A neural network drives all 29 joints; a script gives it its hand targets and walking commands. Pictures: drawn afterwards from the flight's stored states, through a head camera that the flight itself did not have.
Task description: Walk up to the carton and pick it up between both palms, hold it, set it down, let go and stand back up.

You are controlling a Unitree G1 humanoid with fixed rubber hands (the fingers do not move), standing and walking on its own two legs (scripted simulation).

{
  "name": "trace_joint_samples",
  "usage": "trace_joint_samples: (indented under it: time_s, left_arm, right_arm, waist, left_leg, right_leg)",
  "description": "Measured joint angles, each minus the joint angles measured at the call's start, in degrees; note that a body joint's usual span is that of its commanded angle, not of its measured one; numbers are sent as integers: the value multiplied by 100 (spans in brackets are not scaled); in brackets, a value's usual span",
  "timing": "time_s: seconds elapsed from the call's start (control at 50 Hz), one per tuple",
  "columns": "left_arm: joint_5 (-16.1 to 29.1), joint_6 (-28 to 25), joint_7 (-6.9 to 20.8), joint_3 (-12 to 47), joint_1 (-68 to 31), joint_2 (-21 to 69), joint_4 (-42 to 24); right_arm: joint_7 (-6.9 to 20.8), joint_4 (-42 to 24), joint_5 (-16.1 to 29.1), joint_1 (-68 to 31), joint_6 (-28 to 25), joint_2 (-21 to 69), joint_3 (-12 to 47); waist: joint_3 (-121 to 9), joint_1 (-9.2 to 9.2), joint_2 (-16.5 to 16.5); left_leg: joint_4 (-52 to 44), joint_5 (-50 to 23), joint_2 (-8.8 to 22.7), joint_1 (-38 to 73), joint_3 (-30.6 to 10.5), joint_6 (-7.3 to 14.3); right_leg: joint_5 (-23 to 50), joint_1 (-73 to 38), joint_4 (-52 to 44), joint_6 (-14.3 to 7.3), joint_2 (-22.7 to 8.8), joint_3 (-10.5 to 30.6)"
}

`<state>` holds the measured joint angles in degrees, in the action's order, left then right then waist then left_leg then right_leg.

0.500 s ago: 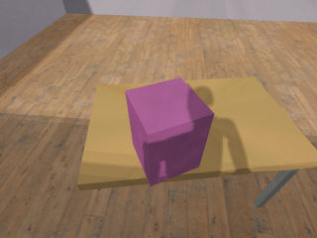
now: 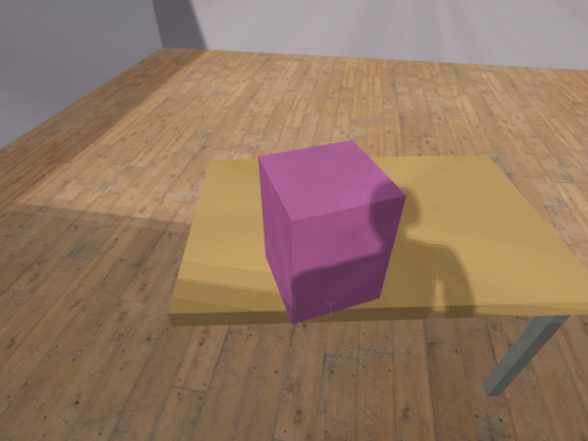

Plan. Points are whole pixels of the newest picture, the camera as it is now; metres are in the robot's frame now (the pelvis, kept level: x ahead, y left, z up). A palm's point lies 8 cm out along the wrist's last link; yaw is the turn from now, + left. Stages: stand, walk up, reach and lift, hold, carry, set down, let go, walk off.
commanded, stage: stand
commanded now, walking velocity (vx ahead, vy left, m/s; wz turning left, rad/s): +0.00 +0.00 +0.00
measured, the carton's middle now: (322, 231) +0.56 -0.03 -0.04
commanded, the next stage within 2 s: none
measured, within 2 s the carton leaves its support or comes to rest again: neither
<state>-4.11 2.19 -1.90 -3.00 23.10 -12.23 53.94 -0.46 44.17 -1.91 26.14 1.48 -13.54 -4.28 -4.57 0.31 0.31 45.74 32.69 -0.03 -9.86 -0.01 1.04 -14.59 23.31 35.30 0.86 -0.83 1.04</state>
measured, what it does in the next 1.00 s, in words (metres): walks ahead: left foot, then right foot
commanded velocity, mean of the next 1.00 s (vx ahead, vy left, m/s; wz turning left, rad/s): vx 0.00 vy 0.00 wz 0.00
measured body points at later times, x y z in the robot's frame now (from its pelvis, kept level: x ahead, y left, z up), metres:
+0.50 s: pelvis +0.08 -0.02 -0.01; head +0.12 -0.02 +0.43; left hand +0.22 +0.21 -0.14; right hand -0.04 -0.24 -0.15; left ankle -0.08 +0.10 -0.68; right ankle +0.18 -0.11 -0.72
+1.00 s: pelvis +0.12 +0.00 -0.01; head +0.17 +0.05 +0.43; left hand +0.25 +0.26 -0.17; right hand +0.21 -0.27 -0.10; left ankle +0.24 +0.11 -0.72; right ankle +0.11 -0.12 -0.65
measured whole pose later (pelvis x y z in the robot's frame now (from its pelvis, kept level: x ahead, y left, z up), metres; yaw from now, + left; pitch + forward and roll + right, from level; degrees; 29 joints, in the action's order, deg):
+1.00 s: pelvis +0.12 +0.00 -0.01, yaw -2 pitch -5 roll -3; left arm -2.1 6.5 -0.5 -1.9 7.7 -18.4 43.9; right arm -3.1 35.7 -2.0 16.1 0.9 -13.3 -1.0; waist 11.5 0.6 -4.3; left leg 45.0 13.7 1.6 -26.5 -2.0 1.4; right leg -32.2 26.5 70.7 1.5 2.9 -1.4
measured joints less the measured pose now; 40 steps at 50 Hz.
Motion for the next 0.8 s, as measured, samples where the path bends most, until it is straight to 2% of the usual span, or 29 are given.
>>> trace_joint_samples:
  time_s: [0.02, 0.06, 0.08, 0.1, 0.14, 0.16, 0.24, 0.36, 0.42, 0.44, 0.48, 0.54, 0.6, 0.68, 0.8]
  left_arm:
    - [-15, -28, 1, 12, -134, -51, -102]
    - [31, -44, -6, -5, -321, -266, -144]
    - [43, -36, -4, -5, -294, -299, -169]
    - [45, -16, 4, -15, -209, -284, -208]
    - [43, 29, 60, -11, -93, -220, -264]
    - [65, 25, 94, 6, -104, -217, -269]
    - [89, 21, 174, 36, -369, -244, -359]
    - [142, -7, 205, 90, -941, -222, -644]
    - [124, -74, 196, 131, -1101, -87, -738]
    - [110, -119, 177, 131, -1164, -3, -741]
    - [65, -238, 142, 154, -1254, 86, -788]
    - [162, -310, 68, 122, -1171, -54, -807]
    - [252, -219, -25, 98, -900, -124, -698]
    - [317, -215, 55, 75, -641, -130, -577]
    - [345, -130, 93, 150, -774, -198, -610]
  right_arm:
    - [-39, -22, 8, 47, -86, 36, -5]
    - [-89, 198, -17, 50, -158, 283, 40]
    - [-90, 246, -39, 185, -165, 330, 79]
    - [-87, 305, -47, 365, -155, 325, 109]
    - [-103, 556, -52, 714, -145, 254, 96]
    - [-120, 677, -82, 856, -150, 243, 90]
    - [-180, 769, -198, 1144, -222, 320, 205]
    - [-179, 633, -147, 1087, -299, 487, 382]
    - [-207, 565, -129, 1058, -287, 365, 377]
    - [-216, 552, -119, 992, -277, 285, 360]
    - [-206, 503, -78, 802, -255, 187, 361]
    - [-115, 274, -32, 605, -161, 252, 406]
    - [-12, 108, -45, 347, -101, 179, 337]
    - [27, -265, -5, -53, -139, 24, 191]
    - [-111, -728, 114, -829, -172, 46, 206]
  waist:
    - [126, -99, -53]
    - [461, -70, -670]
    - [473, -49, -792]
    - [402, -87, -797]
    - [275, -247, -676]
    - [275, -269, -648]
    - [565, -157, -582]
    - [1152, -264, -529]
    - [1213, -320, -347]
    - [1282, -319, -154]
    - [1468, -344, 175]
    - [1464, -135, -69]
    - [1254, 45, -163]
    - [1065, 202, -34]
    - [1311, 216, 77]
  left_leg:
    - [-883, -107, 45, 374, -43, 28]
    - [-1041, -367, -325, 571, 278, 114]
    - [-974, -392, -379, 589, 399, 154]
    - [-918, -365, -356, 592, 447, 198]
    - [-1031, -338, -278, 734, 358, 295]
    - [-1227, -432, -267, 884, 328, 248]
    - [-1867, -655, -253, 1353, 455, 183]
    - [-2096, -578, -296, 1585, 554, 125]
    - [-1828, -241, -254, 1578, 587, 71]
    - [-1556, -45, -111, 1529, 580, 42]
    - [-413, 75, 219, 1185, 459, 45]
    - [1972, -90, -22, 217, 139, 24]
    - [3067, -492, -74, -639, -64, 26]
    - [2737, -844, 121, -1544, -240, -59]
    - [905, -1394, 285, -1780, -342, -261]
  right_leg:
    - [-89, 164, 219, -14, -10, -20]
    - [-643, 408, 963, -55, -129, 436]
    - [-916, 544, 1369, -12, -77, 452]
    - [-1051, 642, 1642, 49, -23, 303]
    - [-878, 677, 2030, 144, 14, 38]
    - [-684, 673, 2155, 175, -2, 8]
    - [-212, 900, 2256, 177, -80, -59]
    - [364, 781, 1004, 59, -157, -328]
    - [468, 345, 333, -129, -68, -440]
    - [525, 288, 326, -297, 58, -518]
    - [344, 149, 467, -475, 268, -736]
    - [-99, -31, 801, -640, 176, -672]
    - [-128, -555, 462, -568, 160, -665]
    - [-71, -1042, -19, -523, 209, -768]
    - [-218, -898, 221, -456, 265, -893]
